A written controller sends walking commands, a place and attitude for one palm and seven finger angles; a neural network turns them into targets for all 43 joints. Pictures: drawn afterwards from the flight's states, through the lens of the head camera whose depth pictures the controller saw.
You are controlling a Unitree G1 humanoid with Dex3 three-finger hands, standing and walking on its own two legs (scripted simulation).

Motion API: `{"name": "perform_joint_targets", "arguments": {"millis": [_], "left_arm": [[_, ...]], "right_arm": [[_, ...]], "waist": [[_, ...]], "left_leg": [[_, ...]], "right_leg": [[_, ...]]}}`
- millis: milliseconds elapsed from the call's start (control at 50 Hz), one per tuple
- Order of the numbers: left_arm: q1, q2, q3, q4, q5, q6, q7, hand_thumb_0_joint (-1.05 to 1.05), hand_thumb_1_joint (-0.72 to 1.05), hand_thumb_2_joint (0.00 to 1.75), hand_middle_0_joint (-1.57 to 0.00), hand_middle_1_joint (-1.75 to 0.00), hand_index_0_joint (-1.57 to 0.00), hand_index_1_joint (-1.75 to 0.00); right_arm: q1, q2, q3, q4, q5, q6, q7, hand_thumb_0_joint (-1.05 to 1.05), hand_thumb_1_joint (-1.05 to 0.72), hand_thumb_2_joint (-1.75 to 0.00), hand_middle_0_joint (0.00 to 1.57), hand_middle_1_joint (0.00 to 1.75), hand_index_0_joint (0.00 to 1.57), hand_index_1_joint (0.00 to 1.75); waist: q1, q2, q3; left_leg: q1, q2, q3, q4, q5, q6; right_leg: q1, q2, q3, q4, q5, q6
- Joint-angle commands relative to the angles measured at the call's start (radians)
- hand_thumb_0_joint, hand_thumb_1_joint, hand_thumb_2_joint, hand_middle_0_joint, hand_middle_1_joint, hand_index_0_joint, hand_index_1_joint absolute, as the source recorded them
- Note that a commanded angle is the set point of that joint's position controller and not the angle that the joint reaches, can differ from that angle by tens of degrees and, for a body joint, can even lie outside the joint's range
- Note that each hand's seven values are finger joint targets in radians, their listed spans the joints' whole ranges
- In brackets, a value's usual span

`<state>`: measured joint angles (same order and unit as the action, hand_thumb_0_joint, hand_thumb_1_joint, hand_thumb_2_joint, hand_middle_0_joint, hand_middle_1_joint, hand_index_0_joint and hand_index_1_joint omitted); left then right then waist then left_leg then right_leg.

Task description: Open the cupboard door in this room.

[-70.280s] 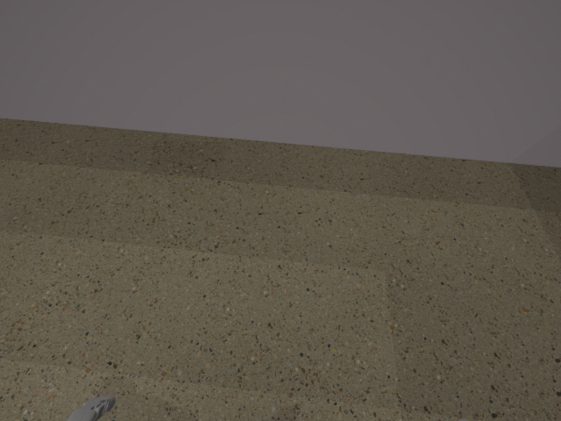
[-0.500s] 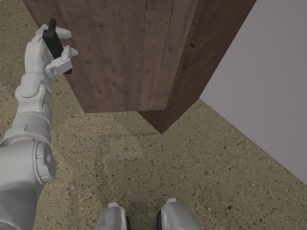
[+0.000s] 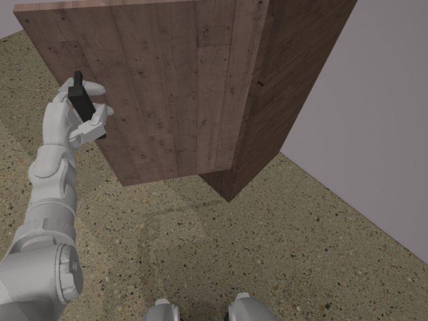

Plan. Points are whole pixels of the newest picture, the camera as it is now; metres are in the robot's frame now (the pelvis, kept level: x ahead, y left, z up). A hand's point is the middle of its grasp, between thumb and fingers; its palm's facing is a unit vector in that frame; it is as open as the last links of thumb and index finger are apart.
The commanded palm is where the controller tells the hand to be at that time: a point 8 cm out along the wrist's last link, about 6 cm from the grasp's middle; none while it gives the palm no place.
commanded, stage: pull the door open along its arc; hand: left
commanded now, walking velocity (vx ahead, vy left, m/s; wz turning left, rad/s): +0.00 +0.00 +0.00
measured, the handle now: (89, 106) +0.51 +0.20 +0.06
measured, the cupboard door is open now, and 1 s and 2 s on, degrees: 56 92 98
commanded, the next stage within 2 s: open thumb and fingers to let go in 0.68 s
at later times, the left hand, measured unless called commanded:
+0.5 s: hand (145, 196) +0.32 +0.09 +0.07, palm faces +0.34 -0.94 +0.03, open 6.3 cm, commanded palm +0.25 +0.16 +0.06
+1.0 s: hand (167, 209) +0.30 +0.06 +0.07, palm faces +0.37 -0.93 -0.02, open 6.9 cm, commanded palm +0.25 +0.11 +0.06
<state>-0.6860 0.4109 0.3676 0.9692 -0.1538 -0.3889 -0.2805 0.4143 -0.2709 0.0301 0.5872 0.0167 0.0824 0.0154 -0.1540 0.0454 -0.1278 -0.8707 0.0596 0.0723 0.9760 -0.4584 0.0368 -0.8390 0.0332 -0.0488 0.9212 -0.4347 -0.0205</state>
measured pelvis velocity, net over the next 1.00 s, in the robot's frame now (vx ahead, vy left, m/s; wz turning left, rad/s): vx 0.00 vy -0.05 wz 0.09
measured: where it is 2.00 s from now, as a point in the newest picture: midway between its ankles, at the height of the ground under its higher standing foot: outside the picture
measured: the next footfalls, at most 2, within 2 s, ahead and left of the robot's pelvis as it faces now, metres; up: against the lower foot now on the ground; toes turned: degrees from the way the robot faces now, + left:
none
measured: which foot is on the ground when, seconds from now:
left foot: down 0.00-1.00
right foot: down 0.00-1.00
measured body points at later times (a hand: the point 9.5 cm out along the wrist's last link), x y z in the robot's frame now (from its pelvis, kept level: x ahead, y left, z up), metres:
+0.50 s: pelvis +0.00 -0.02 +0.01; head +0.04 -0.04 +0.46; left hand +0.29 +0.14 +0.07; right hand +0.19 -0.23 -0.09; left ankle +0.00 +0.09 -0.68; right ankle +0.00 -0.11 -0.68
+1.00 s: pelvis +0.00 -0.05 +0.01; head +0.04 -0.08 +0.46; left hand +0.27 +0.10 +0.07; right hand +0.17 -0.27 -0.11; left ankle +0.00 +0.09 -0.68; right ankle +0.00 -0.11 -0.68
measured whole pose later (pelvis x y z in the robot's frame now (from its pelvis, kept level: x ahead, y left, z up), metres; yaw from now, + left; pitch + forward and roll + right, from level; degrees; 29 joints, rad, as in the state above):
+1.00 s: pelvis +0.00 -0.05 +0.01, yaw +5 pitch +10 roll +2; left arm 0.03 -0.05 -0.14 0.24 0.02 -0.33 0.44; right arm 0.20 -0.22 -0.01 0.62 -0.05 0.01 0.00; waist -0.01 0.04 -0.11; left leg -0.65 0.02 0.00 0.87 -0.41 -0.03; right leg -0.63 0.00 -0.11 0.91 -0.47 -0.09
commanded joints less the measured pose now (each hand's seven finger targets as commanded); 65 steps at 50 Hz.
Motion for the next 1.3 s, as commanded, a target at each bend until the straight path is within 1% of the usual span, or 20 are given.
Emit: {"name": "perform_joint_targets", "arguments": {"millis": [0,80,100,120,140,200,220,300,380,400,480,620,740,760,820,960,1020,1100,1160,1280], "left_arm": [[-0.028,0.205,0.022,-0.333,-0.047,-0.064,-0.004,0.0,0.9,0.9,-0.4,-1.35,-0.4,-1.35],[0.205,0.126,-0.004,-0.505,-0.087,-0.057,0.007,0.0,0.9,0.9,-0.4,-1.35,-0.4,-1.35],[0.245,0.103,0.13,-0.601,-0.149,-0.051,0.148,0.0,0.9,0.9,-0.4,-1.35,-0.4,-1.35],[0.346,-0.012,0.035,-0.586,-0.128,-0.033,0.216,0.0,0.9,0.9,-0.4,-1.35,-0.4,-1.35],[0.369,-0.061,0.0,-0.62,-0.124,-0.027,0.257,0.0,0.9,0.9,-0.4,-1.35,-0.4,-1.35],[0.472,-0.063,-0.004,-0.777,-0.061,-0.037,0.392,0.0,0.9,0.9,-0.4,-1.35,-0.4,-1.35],[0.513,-0.102,-0.036,-0.799,-0.03,-0.033,0.434,0.0,0.9,0.9,-0.4,-1.35,-0.4,-1.35],[0.577,-0.193,-0.126,-0.89,0.058,-0.026,0.585,0.0,0.9,0.9,-0.4,-1.35,-0.4,-1.35],[0.579,-0.28,-0.219,-0.94,0.132,-0.003,0.709,0.0,0.9,0.9,-0.4,-1.35,-0.4,-1.35],[0.596,-0.293,-0.238,-0.917,0.149,0.007,0.734,0.0,0.9,0.9,-0.4,-1.35,-0.4,-1.35],[0.626,-0.36,-0.333,-0.944,0.186,0.018,0.754,0.0,0.9,0.9,-0.4,-1.35,-0.4,-1.35],[0.71,-0.471,-0.474,-1.001,0.178,0.028,0.727,0.0,0.9,0.9,-0.4,-1.35,-0.4,-1.35],[0.644,-0.534,-0.576,-1.016,0.223,0.012,0.759,0.0,0.9,0.9,-0.4,-1.35,-0.4,-1.35],[0.534,-0.487,-0.551,-1.002,0.239,0.005,0.773,0.0,0.9,0.9,-0.4,-1.35,-0.4,-1.35],[0.532,-0.457,-0.522,-0.966,0.264,-0.007,0.782,0.0,0.69,0.81,-0.38,-1.33,-0.38,-1.33],[0.489,-0.462,-0.489,-0.949,0.161,-0.005,0.706,0.0,0.2,0.6,-0.35,-1.27,-0.35,-1.27],[0.493,-0.466,-0.481,-0.904,0.15,-0.01,0.701,0.0,-0.01,0.51,-0.33,-1.25,-0.33,-1.25],[0.536,-0.487,-0.5,-0.898,0.176,-0.019,0.719,0.0,-0.29,0.39,-0.32,-1.22,-0.32,-1.22],[0.505,-0.518,-0.537,-0.911,0.202,-0.02,0.738,0.0,-0.5,0.3,-0.3,-1.2,-0.3,-1.2],[0.436,-0.527,-0.559,-0.923,0.238,-0.021,0.782,0.0,-0.5,0.3,-0.27,-1.0,-0.27,-1.0]], "right_arm": [[0.066,-0.153,-0.073,-0.127,0.005,-0.03,-0.007,0.0,-0.9,-0.9,0.2,0.3,0.2,0.3],[0.004,-0.137,-0.078,-0.166,0.015,-0.041,0.004,0.0,-0.9,-0.9,0.2,0.3,0.2,0.3],[-0.031,-0.102,-0.082,-0.176,0.009,-0.056,0.008,0.0,-0.9,-0.9,0.2,0.3,0.2,0.3],[-0.047,-0.093,-0.073,-0.176,0.008,-0.067,0.017,0.0,-0.9,-0.9,0.2,0.3,0.2,0.3],[-0.057,-0.095,-0.073,-0.174,0.008,-0.073,0.026,0.0,-0.9,-0.9,0.2,0.3,0.2,0.3],[-0.085,-0.089,-0.08,-0.183,-0.011,-0.078,0.034,0.0,-0.9,-0.9,0.2,0.3,0.2,0.3],[-0.102,-0.077,-0.078,-0.187,-0.019,-0.078,0.037,0.0,-0.9,-0.9,0.2,0.3,0.2,0.3],[-0.149,-0.054,-0.073,-0.185,-0.042,-0.07,0.035,0.0,-0.9,-0.9,0.2,0.3,0.2,0.3],[-0.211,-0.032,-0.062,-0.186,-0.058,-0.06,0.025,0.0,-0.9,-0.9,0.2,0.3,0.2,0.3],[-0.211,-0.03,-0.06,-0.179,-0.062,-0.057,0.02,0.0,-0.9,-0.9,0.2,0.3,0.2,0.3],[-0.235,-0.017,-0.058,-0.177,-0.067,-0.055,0.006,0.0,-0.9,-0.9,0.2,0.3,0.2,0.3],[-0.253,-0.007,-0.053,-0.179,-0.071,-0.077,-0.002,0.0,-0.9,-0.9,0.2,0.3,0.2,0.3],[-0.262,-0.004,-0.058,-0.164,-0.079,-0.113,-0.001,0.0,-0.9,-0.9,0.2,0.3,0.2,0.3],[-0.264,-0.01,-0.057,-0.147,-0.083,-0.114,-0.006,0.0,-0.9,-0.9,0.2,0.3,0.2,0.3],[-0.267,-0.003,-0.062,-0.129,-0.085,-0.118,-0.015,0.0,-0.9,-0.9,0.2,0.3,0.2,0.3],[-0.284,-0.006,-0.059,-0.116,-0.068,-0.122,-0.034,0.0,-0.9,-0.9,0.2,0.3,0.2,0.3],[-0.275,-0.012,-0.058,-0.109,-0.069,-0.126,-0.031,0.0,-0.9,-0.9,0.2,0.3,0.2,0.3],[-0.26,-0.015,-0.065,-0.124,-0.073,-0.13,-0.017,0.0,-0.9,-0.9,0.2,0.3,0.2,0.3],[-0.254,-0.013,-0.066,-0.134,-0.075,-0.13,-0.006,0.0,-0.9,-0.9,0.2,0.3,0.2,0.3],[-0.266,-0.013,-0.065,-0.145,-0.079,-0.132,-0.003,0.0,-0.9,-0.9,0.2,0.3,0.2,0.3]], "waist": [[0.105,0.022,-0.462],[0.133,-0.031,-0.402],[0.223,-0.005,-0.398],[0.194,0.001,-0.34],[0.18,-0.023,-0.293],[0.2,-0.075,-0.319],[0.206,-0.033,-0.315],[0.201,-0.089,-0.275],[0.202,-0.076,-0.234],[0.19,-0.123,-0.22],[0.18,-0.097,-0.215],[0.153,-0.151,-0.199],[0.124,-0.16,-0.169],[0.105,-0.157,-0.158],[0.119,-0.176,-0.194],[0.134,-0.156,-0.223],[0.131,-0.185,-0.202],[0.146,-0.161,-0.234],[0.137,-0.139,-0.233],[0.134,-0.112,-0.225]], "left_leg": [[0.321,-0.046,-0.062,-0.11,0.541,0.003],[0.295,-0.052,-0.038,-0.145,0.508,0.004],[0.284,-0.056,-0.031,-0.152,0.517,-0.011],[0.297,-0.055,-0.029,-0.166,0.511,-0.02],[0.301,-0.05,-0.035,-0.173,0.492,-0.025],[0.31,-0.053,-0.035,-0.171,0.487,-0.024],[0.315,-0.055,-0.031,-0.174,0.485,-0.028],[0.313,-0.054,-0.041,-0.17,0.433,-0.029],[0.306,-0.064,-0.044,-0.174,0.332,-0.03],[0.299,-0.064,-0.05,-0.171,0.307,-0.026],[0.318,-0.068,-0.05,-0.174,0.285,-0.028],[0.32,-0.07,-0.06,-0.172,0.274,-0.028],[0.295,-0.073,-0.078,-0.146,0.219,-0.029],[0.278,-0.073,-0.079,-0.132,0.201,-0.027],[0.246,-0.078,-0.082,-0.119,0.186,-0.026],[0.255,-0.082,-0.077,-0.135,0.182,-0.03],[0.258,-0.079,-0.084,-0.14,0.189,-0.029],[0.297,-0.076,-0.078,-0.151,0.238,-0.025],[0.322,-0.072,-0.073,-0.149,0.246,-0.022],[0.325,-0.069,-0.077,-0.141,0.229,-0.018]], "right_leg": [[0.352,0.02,0.022,-0.084,0.562,-0.003],[0.424,0.01,0.027,-0.1,0.605,0.002],[0.426,0.012,0.013,-0.107,0.575,0.001],[0.398,0.012,0.003,-0.11,0.547,0.004],[0.366,0.011,-0.01,-0.118,0.516,0.006],[0.41,0.006,-0.004,-0.104,0.517,0.004],[0.412,0.0,0.0,-0.099,0.519,0.002],[0.414,-0.011,0.009,-0.108,0.484,-0.002],[0.401,-0.025,0.025,-0.131,0.398,-0.002],[0.402,-0.025,0.035,-0.149,0.375,0.0],[0.418,-0.038,0.053,-0.171,0.383,0.0],[0.461,-0.07,0.085,-0.202,0.508,0.028],[0.406,-0.096,0.127,-0.224,0.419,0.038],[0.378,-0.103,0.138,-0.226,0.389,0.04],[0.404,-0.119,0.174,-0.23,0.368,0.044],[0.455,-0.125,0.184,-0.255,0.371,0.049],[0.433,-0.117,0.162,-0.246,0.368,0.048],[0.417,-0.092,0.105,-0.2,0.418,0.032],[0.37,-0.074,0.065,-0.177,0.379,0.019],[0.313,-0.056,0.043,-0.16,0.277,0.0]]}}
